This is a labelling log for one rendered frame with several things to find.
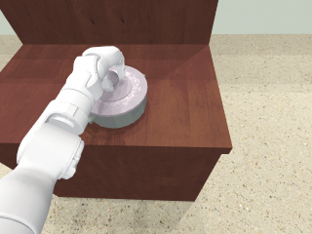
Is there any robot left hand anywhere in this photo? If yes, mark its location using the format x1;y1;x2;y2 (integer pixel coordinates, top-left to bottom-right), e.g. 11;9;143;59
82;46;126;92

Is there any pot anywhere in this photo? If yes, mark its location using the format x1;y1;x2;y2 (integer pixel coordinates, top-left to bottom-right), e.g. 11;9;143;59
88;74;147;129

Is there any table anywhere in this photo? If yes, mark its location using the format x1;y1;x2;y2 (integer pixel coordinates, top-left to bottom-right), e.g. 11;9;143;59
0;0;233;202

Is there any knob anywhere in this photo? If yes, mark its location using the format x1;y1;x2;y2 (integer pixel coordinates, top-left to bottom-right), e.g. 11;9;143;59
108;70;119;87

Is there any left robot upper arm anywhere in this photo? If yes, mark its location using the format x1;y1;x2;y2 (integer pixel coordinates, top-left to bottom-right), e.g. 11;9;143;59
0;122;85;234

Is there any robot left forearm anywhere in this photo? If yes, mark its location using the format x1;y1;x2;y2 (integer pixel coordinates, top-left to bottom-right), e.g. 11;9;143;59
17;51;109;164

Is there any lid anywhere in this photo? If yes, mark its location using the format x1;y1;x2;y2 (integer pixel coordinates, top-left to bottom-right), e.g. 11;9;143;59
90;65;148;117

